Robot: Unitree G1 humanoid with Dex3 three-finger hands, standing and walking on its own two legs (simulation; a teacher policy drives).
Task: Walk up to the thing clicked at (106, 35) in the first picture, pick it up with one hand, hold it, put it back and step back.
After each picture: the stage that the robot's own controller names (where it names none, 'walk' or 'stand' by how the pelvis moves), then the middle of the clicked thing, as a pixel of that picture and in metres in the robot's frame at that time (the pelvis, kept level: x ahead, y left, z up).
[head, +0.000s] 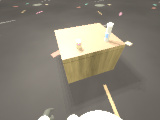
stand; (108, 32) +1.12 -0.20 -0.05
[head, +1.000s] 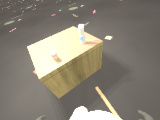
walk; (82, 34) +1.00 +0.22 -0.02
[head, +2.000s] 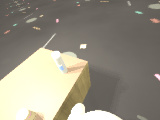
walk; (60, 63) +0.49 +0.33 -0.03
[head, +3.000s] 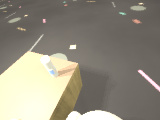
walk; (50, 67) +0.46 +0.39 -0.06
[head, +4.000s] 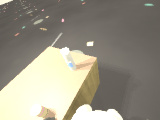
walk; (69, 60) +0.51 +0.27 -0.01
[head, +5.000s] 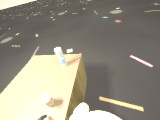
walk; (61, 57) +0.66 +0.36 -0.04
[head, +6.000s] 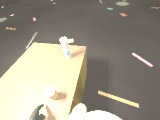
walk; (66, 49) +0.66 +0.31 -0.04
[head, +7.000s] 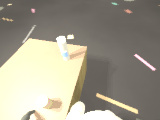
stand; (64, 49) +0.58 +0.30 -0.02
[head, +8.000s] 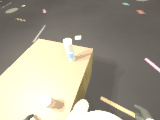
stand; (70, 51) +0.57 +0.27 -0.03
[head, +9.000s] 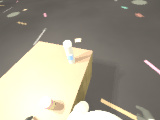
stand; (69, 53) +0.57 +0.27 -0.03
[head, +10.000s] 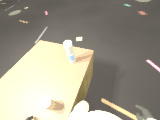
stand; (70, 52) +0.57 +0.26 -0.03
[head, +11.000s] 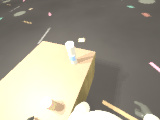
stand; (72, 54) +0.57 +0.25 -0.03
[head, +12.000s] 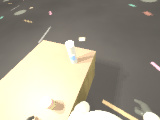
stand; (72, 53) +0.57 +0.25 -0.03
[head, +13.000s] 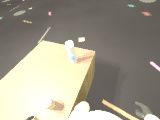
stand; (71, 53) +0.57 +0.25 -0.03
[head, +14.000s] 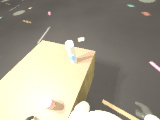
stand; (71, 53) +0.57 +0.24 -0.03
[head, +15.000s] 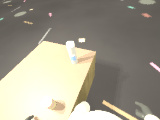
stand; (72, 53) +0.58 +0.24 -0.03
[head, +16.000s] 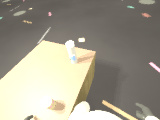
stand; (72, 53) +0.58 +0.24 -0.03
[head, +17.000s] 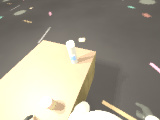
stand; (72, 53) +0.58 +0.24 -0.03
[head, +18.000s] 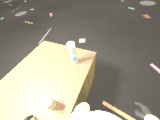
stand; (73, 53) +0.58 +0.23 -0.03
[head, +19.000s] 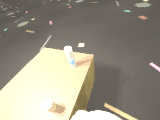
stand; (70, 57) +0.58 +0.27 -0.04
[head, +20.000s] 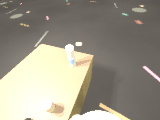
stand; (71, 57) +0.57 +0.24 -0.05
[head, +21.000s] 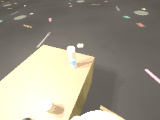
stand; (72, 58) +0.57 +0.23 -0.05
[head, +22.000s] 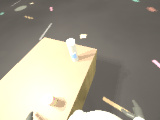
rise first; (73, 51) +0.58 +0.25 -0.05
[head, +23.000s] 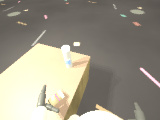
rise first; (67, 57) +0.55 +0.27 -0.05
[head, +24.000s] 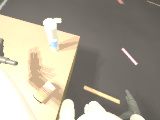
go down; (53, 37) +0.58 +0.26 +0.01
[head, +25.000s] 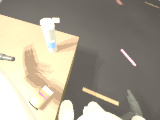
go down; (50, 38) +0.56 +0.26 +0.03
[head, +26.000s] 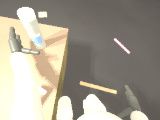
close in; (35, 32) +0.58 +0.29 +0.06
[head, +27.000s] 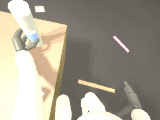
close; (30, 29) +0.57 +0.29 +0.07
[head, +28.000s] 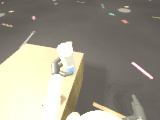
lift; (68, 63) +0.36 +0.14 +0.15
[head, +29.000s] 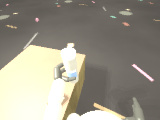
hold; (71, 68) +0.32 +0.14 +0.13
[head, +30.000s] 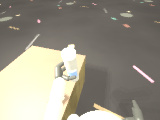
hold; (71, 67) +0.33 +0.13 +0.14
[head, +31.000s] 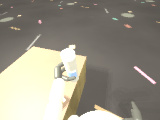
hold; (71, 68) +0.33 +0.14 +0.13
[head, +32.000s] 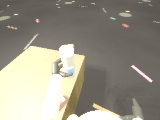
crouch; (69, 64) +0.35 +0.15 +0.14
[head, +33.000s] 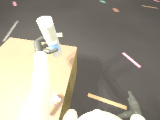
crouch; (52, 40) +0.49 +0.22 +0.17
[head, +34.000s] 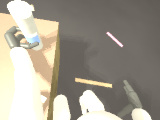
lower; (30, 31) +0.56 +0.24 +0.09
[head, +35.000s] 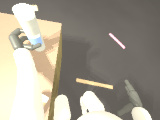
lower; (33, 33) +0.55 +0.24 +0.07
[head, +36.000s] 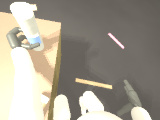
lower; (32, 32) +0.55 +0.25 +0.08
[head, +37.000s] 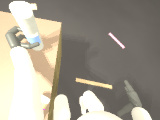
lower; (31, 31) +0.55 +0.25 +0.08
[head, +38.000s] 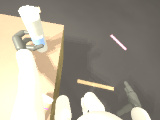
loosen; (37, 34) +0.55 +0.24 +0.07
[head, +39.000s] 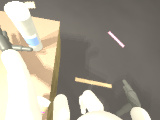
sink last; (29, 32) +0.54 +0.25 +0.08
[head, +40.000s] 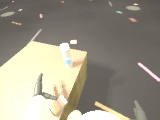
sink last; (67, 56) +0.53 +0.24 +0.00
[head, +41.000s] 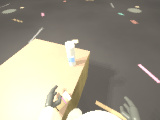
stand; (71, 55) +0.55 +0.21 +0.01
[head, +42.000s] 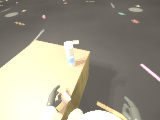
stand; (70, 55) +0.54 +0.22 +0.01
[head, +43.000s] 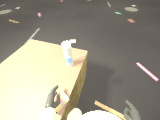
stand; (68, 55) +0.54 +0.22 +0.02
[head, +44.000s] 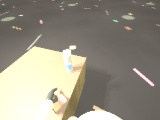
stand; (68, 62) +0.54 +0.22 -0.05
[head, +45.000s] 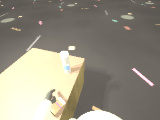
stand; (66, 63) +0.53 +0.25 -0.05
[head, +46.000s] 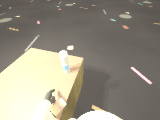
stand; (65, 62) +0.53 +0.25 -0.05
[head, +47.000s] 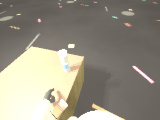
walk; (65, 62) +0.53 +0.25 -0.05
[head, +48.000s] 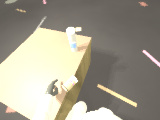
walk; (72, 41) +0.68 +0.21 -0.03
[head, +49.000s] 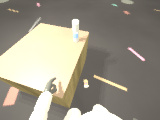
walk; (75, 31) +0.90 +0.17 -0.03
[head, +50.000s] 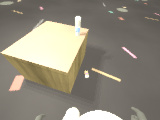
stand; (77, 26) +1.13 +0.27 -0.03
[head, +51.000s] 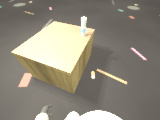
stand; (83, 27) +1.13 +0.16 -0.04
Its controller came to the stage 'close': yes
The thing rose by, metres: 0.22
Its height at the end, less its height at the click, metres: +0.00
